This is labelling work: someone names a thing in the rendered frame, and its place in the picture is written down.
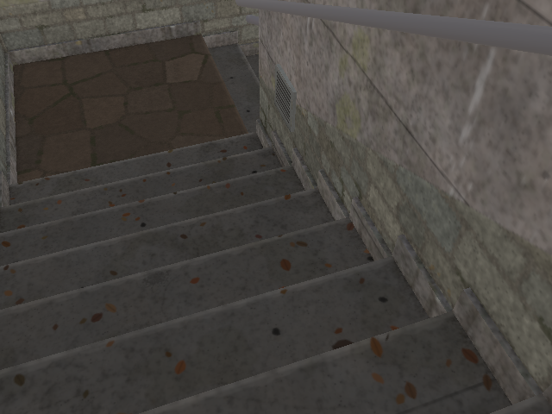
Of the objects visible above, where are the stairs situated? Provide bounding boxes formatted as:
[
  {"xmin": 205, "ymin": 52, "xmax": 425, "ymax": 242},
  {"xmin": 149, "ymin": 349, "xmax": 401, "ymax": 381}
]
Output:
[
  {"xmin": 0, "ymin": 132, "xmax": 552, "ymax": 414},
  {"xmin": 208, "ymin": 43, "xmax": 260, "ymax": 133}
]

